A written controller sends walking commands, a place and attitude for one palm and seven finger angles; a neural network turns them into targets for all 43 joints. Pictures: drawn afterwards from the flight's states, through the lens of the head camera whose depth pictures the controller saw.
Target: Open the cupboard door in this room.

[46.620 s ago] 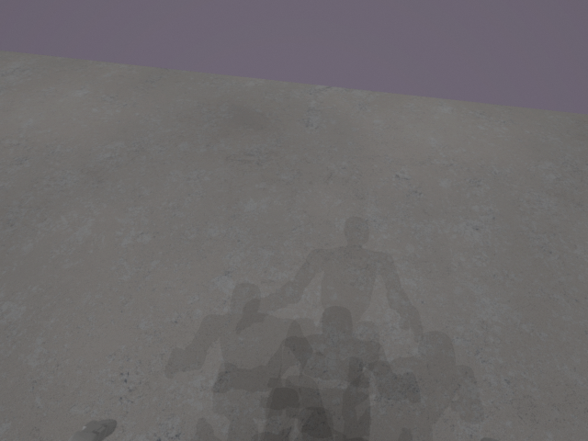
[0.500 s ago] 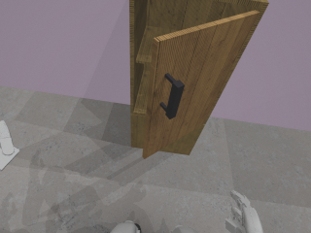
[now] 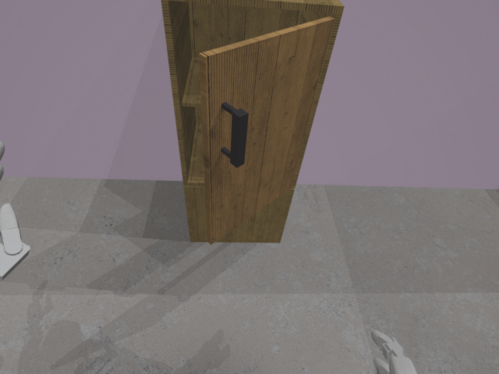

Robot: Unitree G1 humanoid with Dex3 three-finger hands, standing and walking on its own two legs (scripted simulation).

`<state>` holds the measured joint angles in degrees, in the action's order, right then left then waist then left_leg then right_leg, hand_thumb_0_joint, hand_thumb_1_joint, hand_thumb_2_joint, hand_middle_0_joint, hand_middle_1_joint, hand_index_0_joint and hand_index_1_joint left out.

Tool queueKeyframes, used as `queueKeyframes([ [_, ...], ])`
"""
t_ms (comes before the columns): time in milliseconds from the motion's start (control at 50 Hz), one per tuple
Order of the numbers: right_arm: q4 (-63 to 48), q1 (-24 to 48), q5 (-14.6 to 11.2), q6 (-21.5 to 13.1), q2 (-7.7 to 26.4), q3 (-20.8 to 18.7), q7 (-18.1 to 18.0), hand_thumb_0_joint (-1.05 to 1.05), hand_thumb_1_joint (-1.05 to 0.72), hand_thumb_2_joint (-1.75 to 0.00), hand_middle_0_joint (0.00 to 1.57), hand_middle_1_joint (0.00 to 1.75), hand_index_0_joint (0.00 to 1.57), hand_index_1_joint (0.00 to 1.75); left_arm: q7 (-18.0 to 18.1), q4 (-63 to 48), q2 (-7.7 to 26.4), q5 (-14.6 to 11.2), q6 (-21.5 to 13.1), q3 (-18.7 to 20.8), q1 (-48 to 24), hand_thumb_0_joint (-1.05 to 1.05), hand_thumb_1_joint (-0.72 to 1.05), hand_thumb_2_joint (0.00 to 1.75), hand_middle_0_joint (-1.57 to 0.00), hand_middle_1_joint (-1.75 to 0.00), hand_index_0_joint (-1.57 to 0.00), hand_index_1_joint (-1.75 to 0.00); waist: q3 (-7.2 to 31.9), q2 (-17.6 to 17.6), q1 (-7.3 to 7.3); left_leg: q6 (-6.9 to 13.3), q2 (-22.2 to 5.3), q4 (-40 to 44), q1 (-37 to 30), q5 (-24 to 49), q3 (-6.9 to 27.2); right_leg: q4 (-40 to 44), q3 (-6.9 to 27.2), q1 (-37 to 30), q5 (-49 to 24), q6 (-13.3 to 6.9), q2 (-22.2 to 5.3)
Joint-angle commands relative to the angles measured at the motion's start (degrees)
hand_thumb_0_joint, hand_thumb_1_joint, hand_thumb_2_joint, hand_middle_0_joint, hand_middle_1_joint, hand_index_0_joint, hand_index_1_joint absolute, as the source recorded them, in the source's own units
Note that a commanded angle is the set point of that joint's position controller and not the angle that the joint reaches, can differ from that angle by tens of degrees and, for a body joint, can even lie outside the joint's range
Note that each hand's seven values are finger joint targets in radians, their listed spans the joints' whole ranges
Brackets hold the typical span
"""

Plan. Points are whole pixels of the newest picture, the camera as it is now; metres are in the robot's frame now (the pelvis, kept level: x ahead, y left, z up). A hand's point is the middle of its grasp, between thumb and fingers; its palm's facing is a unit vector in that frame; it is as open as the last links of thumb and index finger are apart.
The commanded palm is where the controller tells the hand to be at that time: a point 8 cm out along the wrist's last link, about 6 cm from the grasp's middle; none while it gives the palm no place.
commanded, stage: stop stepping back and stand still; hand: left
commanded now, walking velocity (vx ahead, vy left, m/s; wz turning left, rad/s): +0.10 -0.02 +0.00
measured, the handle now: (232, 135) +0.57 +0.06 +0.08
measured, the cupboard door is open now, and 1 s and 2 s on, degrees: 41 41 41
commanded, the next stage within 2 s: let the arm hang, fingers relaxed in 0.68 s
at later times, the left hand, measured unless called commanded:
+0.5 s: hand out of the picture +0.14 +0.29 +0.17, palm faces +0.44 -0.77 -0.47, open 7.4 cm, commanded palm +0.08 +0.33 +0.19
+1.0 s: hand out of the picture +0.06 +0.23 -0.13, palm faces +0.04 -0.96 -0.27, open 7.4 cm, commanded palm none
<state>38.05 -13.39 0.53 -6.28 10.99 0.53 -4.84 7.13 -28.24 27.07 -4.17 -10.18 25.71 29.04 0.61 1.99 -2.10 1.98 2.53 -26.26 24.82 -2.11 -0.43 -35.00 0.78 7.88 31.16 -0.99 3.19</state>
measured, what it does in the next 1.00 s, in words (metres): steps on the spot: left foot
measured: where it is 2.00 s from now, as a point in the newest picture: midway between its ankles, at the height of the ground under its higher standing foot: outside the picture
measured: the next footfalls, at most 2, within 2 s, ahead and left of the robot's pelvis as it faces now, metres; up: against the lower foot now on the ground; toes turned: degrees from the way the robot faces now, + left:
left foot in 0.30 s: +0.00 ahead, +0.15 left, +0.00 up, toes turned +5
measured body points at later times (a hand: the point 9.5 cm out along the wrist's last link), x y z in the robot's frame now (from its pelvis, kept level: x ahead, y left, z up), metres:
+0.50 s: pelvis -0.05 +0.02 +0.01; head -0.05 +0.03 +0.46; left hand +0.11 +0.33 +0.20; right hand +0.14 -0.19 -0.06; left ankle -0.04 +0.15 -0.73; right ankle -0.07 -0.09 -0.73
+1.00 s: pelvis -0.06 +0.03 +0.00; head -0.04 +0.02 +0.45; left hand +0.06 +0.28 -0.11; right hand +0.06 -0.22 -0.14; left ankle -0.04 +0.15 -0.73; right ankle -0.07 -0.09 -0.73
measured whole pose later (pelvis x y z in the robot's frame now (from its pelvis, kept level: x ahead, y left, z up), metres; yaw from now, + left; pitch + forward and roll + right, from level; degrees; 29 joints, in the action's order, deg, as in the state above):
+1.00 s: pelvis -0.06 +0.03 +0.00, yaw +5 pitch +0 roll +1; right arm 51.4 -9.4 2.1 -0.5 15.0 -0.9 0.2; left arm -0.1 39.8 12.7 1.9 2.8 1.3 12.6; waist -1.6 -1.3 -2.4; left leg 0.4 0.7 -34.6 19.5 -15.4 -0.7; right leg -36.2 -2.2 15.6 20.9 0.0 -2.0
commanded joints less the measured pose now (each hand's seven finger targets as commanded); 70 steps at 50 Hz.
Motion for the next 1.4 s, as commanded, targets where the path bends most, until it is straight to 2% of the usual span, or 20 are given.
queueKeyframes([
  [0,-11.0,7.3,-0.1,-3.4,7.4,-2.5,0.5,0.0,-0.9,-0.9,0.2,0.3,0.2,0.3,1.1,-13.4,8.0,0.1,-2.9,6.4,8.0,0.0,0.9,0.9,-0.2,-0.3,-0.2,-0.3,6.4,-12.5,3.46,-6.0,-6.1,15.7,3.0,-29.8,6.8,12.2,-3.2,-10.8,-1.0,-1.9,1.8],
  [20,-11.0,6.3,-0.4,-2.4,7.0,-2.9,1.0,0.0,-0.9,-0.9,0.2,0.3,0.2,0.3,0.8,-14.5,8.6,0.8,-2.9,6.5,9.2,0.0,0.9,0.9,-0.2,-0.3,-0.2,-0.3,6.2,-1.6,3.0,-4.6,-0.8,-4.3,-3.3,-21.4,-0.4,22.1,5.1,0.1,0.8,-3.4,-7.1],
  [40,-10.7,7.1,-0.4,-1.7,7.6,-3.6,1.0,0.0,-0.9,-0.9,0.2,0.3,0.2,0.3,0.9,-15.4,9.6,0.5,-2.6,7.2,8.4,0.0,0.9,0.9,-0.2,-0.3,-0.2,-0.3,3.2,10.6,3.11,-4.3,1.5,-24.7,-5.9,-16.4,1.2,30.3,21.0,16.7,10.3,-7.2,-18.3],
  [60,-9.9,7.3,0.2,-1.8,8.7,-3.8,1.2,0.0,-0.9,-0.9,0.2,0.3,0.2,0.3,1.4,-16.4,9.8,0.1,-2.5,8.7,5.2,0.0,0.9,0.9,-0.2,-0.3,-0.2,-0.3,0.5,9.6,2.68,-4.1,0.3,-34.2,0.4,-15.6,3.3,31.1,24.1,20.5,9.9,-10.7,-21.6],
  [100,-7.9,4.9,0.2,-2.5,7.4,-2.7,0.7,0.0,-0.9,-0.9,0.2,0.3,0.2,0.3,2.1,-10.1,7.6,1.1,-3.2,6.0,-0.5,0.0,0.9,0.9,-0.2,-0.3,-0.2,-0.3,-1.4,1.1,0.07,-3.4,-4.7,-31.6,4.3,-15.8,3.4,25.6,15.6,15.7,2.7,-8.2,-18.3],
  [200,-6.9,4.9,-0.2,-5.8,7.9,-3.0,-1.7,0.0,-0.9,-0.9,0.2,0.3,0.2,0.3,3.2,-3.4,6.2,3.1,-4.4,3.1,-7.6,0.0,0.9,0.9,-0.2,-0.3,-0.2,-0.3,-1.5,2.5,2.11,0.0,-3.2,-5.3,-7.3,-16.8,-2.8,18.7,11.6,8.2,-9.0,-5.1,-14.3],
  [240,-7.6,4.7,-0.2,-6.2,8.4,-3.2,-1.4,0.0,-0.9,-0.9,0.2,0.3,0.2,0.3,3.2,-7.0,6.1,2.7,-4.9,3.1,-6.7,0.0,0.9,0.9,-0.2,-0.3,-0.2,-0.3,1.6,-0.7,2.51,1.1,-4.2,1.7,-13.4,-11.2,-1.2,12.7,7.8,4.8,-19.9,-2.2,-10.6],
  [300,-8.8,4.5,-0.8,-5.4,8.4,-3.4,-0.7,0.0,-0.9,-0.9,0.2,0.3,0.2,0.3,2.6,-9.7,7.7,2.3,-5.0,5.3,-1.7,0.0,0.9,0.9,-0.2,-0.3,-0.2,-0.3,5.6,-4.7,1.98,1.6,-8.5,-1.8,-17.9,10.9,2.4,5.9,1.4,3.5,-36.2,0.9,-6.0],
  [340,-9.3,5.1,-0.9,-5.0,7.9,-2.8,0.1,0.0,-0.9,-0.9,0.2,0.3,0.2,0.3,1.8,-11.8,6.3,2.2,-5.1,4.4,-1.8,0.0,0.9,0.9,-0.2,-0.3,-0.2,-0.3,5.1,-8.2,1.91,1.3,-9.8,1.5,-15.0,9.6,4.9,3.6,-2.1,3.1,-28.0,1.7,-3.7],
  [420,-9.9,5.5,-1.0,-5.0,7.9,-2.7,0.3,0.0,-0.9,-0.9,0.2,0.3,0.2,0.3,2.0,-10.3,5.6,1.6,-4.5,4.9,-0.4,0.0,0.9,0.9,-0.2,-0.3,-0.2,-0.3,3.4,-7.7,2.0,1.3,-11.0,2.8,-12.3,3.6,5.2,5.8,-2.3,2.7,-23.6,1.6,-2.5],
  [580,-10.5,6.7,-0.4,-4.3,7.0,-2.0,0.0,0.0,-0.9,-0.9,0.2,0.3,0.2,0.3,2.1,-8.8,4.5,1.3,-3.6,3.3,-2.3,0.0,0.9,0.9,-0.2,-0.3,-0.2,-0.3,0.9,-5.6,1.61,-0.1,-7.4,3.7,-8.2,-19.6,2.5,12.4,2.7,4.2,-15.0,0.0,-3.9],
  [740,-10.1,6.6,-0.5,-4.5,7.0,-2.2,-0.1,0.0,-0.9,-0.9,0.2,0.3,0.2,0.3,2.4,-9.7,5.5,1.7,-3.9,3.7,-3.3,0.0,0.9,0.9,-0.2,-0.3,-0.2,-0.3,3.0,-4.7,1.99,-0.5,-6.1,1.2,-12.1,-6.5,1.8,12.6,3.1,2.9,-24.2,0.1,-5.4],
  [760,4.7,7.7,-0.7,-7.0,12.5,-5.3,4.9,0.0,-0.9,-0.9,0.2,0.3,0.2,0.3,-5.0,35.7,-6.7,5.3,4.0,-21.3,-4.7,0.0,0.9,0.9,-0.2,-0.3,-0.2,-0.3,-0.2,-4.0,-1.01,-0.8,-7.9,-8.0,-9.7,3.0,2.3,4.5,-1.9,11.6,-27.7,-0.6,-8.7],
  [780,5.8,2.4,-0.2,-1.5,12.1,-5.5,5.3,0.0,-0.9,-0.9,0.2,0.3,0.2,0.3,-6.7,38.4,-8.0,6.6,9.0,-18.8,-3.7,0.0,0.9,0.9,-0.2,-0.3,-0.2,-0.3,2.7,-4.0,0.46,-0.4,-8.6,-6.1,-8.9,6.4,3.1,2.5,-0.3,10.6,-28.0,-0.7,-9.0],
  [840,4.3,4.0,1.1,2.4,10.9,-3.6,4.7,0.0,-0.9,-0.9,0.2,0.3,0.2,0.3,-7.3,45.5,-8.3,6.5,10.3,-19.7,-7.1,0.0,0.9,0.9,-0.2,-0.3,-0.2,-0.3,1.8,0.8,2.33,3.1,-10.4,-2.3,-1.2,-0.8,9.2,0.7,-2.0,6.6,-19.2,-0.1,-6.3],
  [920,7.7,4.1,1.4,4.4,9.9,-3.0,4.5,0.0,-0.9,-0.9,0.2,0.3,0.2,0.3,-6.6,60.4,-4.4,6.0,9.6,-20.8,-14.0,0.0,0.9,0.9,-0.2,-0.3,-0.2,-0.3,4.7,10.2,1.64,-0.3,-4.2,-7.3,-7.3,0.4,2.6,8.6,4.1,3.2,-31.2,-3.6,-13.1],
  [1000,13.4,2.8,1.4,5.7,8.0,-1.8,4.0,0.0,-0.9,-0.9,0.2,0.3,0.2,0.3,-5.7,73.6,-6.7,4.9,10.1,-22.9,-15.5,0.0,0.9,0.9,-0.2,-0.3,-0.2,-0.3,4.4,-6.8,1.78,-0.4,-6.5,-1.1,-11.9,6.3,4.6,7.2,0.9,0.9,-29.7,-1.3,-9.6],
  [1080,17.7,1.2,1.2,6.3,6.3,-1.7,3.4,0.0,-0.9,-0.9,0.2,0.3,0.2,0.3,-5.5,82.0,-9.4,4.8,10.1,-22.5,-13.1,0.0,0.9,0.9,-0.2,-0.3,-0.2,-0.3,2.0,-10.9,2.12,-0.3,-6.9,1.4,-11.1,-1.1,5.5,12.0,0.7,0.0,-23.0,-1.5,-9.1],
  [1200,22.4,-3.1,0.8,6.8,5.5,-1.8,3.1,0.0,-0.9,-0.9,0.2,0.3,0.2,0.3,-5.7,88.9,-10.7,4.6,10.0,-23.6,-12.1,0.0,0.9,0.9,-0.2,-0.3,-0.2,-0.3,-2.3,-3.9,1.53,-0.1,-7.4,4.5,-12.0,-6.4,6.2,15.4,0.1,2.7,-17.7,-1.6,-8.8],
  [1380,25.6,-5.4,0.7,6.9,3.6,-1.5,3.0,0.0,-0.9,-0.9,0.2,0.3,0.2,0.3,-5.3,92.8,-12.0,4.5,10.0,-24.0,-9.0,0.0,0.9,0.9,-0.2,-0.3,-0.2,-0.3,-4.4,-1.1,1.5,0.0,-7.1,5.6,-12.4,-8.0,5.3,15.9,-0.2,4.7,-14.8,-1.3,-8.8],
])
